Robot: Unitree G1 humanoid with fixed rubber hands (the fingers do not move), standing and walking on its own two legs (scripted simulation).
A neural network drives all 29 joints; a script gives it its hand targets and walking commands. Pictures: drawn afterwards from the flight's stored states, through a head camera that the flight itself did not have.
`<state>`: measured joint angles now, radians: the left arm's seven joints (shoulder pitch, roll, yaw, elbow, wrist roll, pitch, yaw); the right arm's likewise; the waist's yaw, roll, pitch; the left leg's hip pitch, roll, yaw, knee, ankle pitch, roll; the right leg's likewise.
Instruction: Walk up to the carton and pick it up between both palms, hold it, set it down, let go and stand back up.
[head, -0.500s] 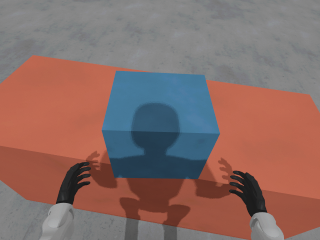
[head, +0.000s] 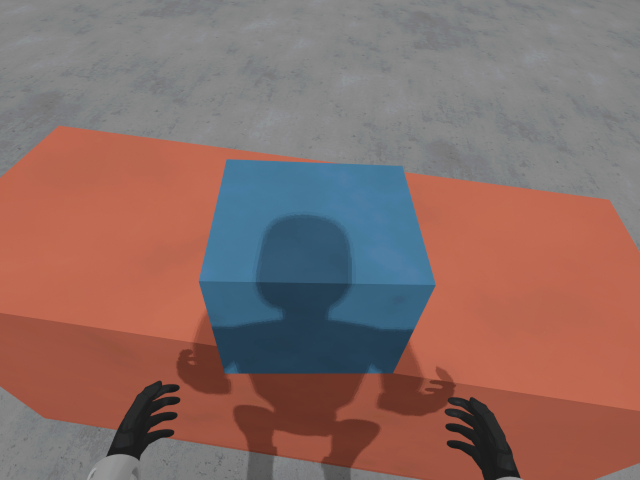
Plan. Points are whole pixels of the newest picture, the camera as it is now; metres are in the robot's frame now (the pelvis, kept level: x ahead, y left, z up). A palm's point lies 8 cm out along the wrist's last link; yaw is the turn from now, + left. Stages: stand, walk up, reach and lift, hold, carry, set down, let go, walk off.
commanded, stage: set down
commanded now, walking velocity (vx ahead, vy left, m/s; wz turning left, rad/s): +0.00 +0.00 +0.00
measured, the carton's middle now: (312, 270) +0.43 +0.03 -0.01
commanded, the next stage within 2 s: let go in 0.54 s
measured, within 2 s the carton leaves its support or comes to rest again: neither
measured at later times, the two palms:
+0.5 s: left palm out of the picture +0.14 +0.23 -0.09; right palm out of the picture +0.14 -0.22 -0.08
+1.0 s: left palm (141, 479) +0.15 +0.22 -0.09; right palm out of the picture +0.13 -0.23 -0.08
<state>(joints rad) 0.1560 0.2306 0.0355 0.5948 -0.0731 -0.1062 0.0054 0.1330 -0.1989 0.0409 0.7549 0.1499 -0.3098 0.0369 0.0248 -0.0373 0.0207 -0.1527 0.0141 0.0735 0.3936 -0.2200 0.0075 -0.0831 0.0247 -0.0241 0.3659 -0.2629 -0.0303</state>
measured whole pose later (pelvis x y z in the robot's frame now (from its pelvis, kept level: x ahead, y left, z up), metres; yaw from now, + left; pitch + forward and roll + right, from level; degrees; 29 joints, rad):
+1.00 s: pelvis -0.02 +0.00 +0.00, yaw -1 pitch -3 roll +0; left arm 0.17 0.21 0.00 0.55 0.00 0.13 0.02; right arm 0.18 -0.17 -0.03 0.71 -0.01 -0.16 0.04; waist 0.00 -0.04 0.05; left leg -0.14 0.02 0.09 0.39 -0.20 0.01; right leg -0.09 0.02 -0.01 0.40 -0.25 -0.03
